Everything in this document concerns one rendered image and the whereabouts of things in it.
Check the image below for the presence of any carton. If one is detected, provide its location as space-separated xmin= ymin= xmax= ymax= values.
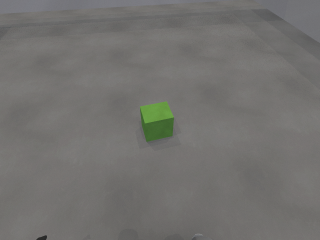
xmin=140 ymin=101 xmax=174 ymax=142

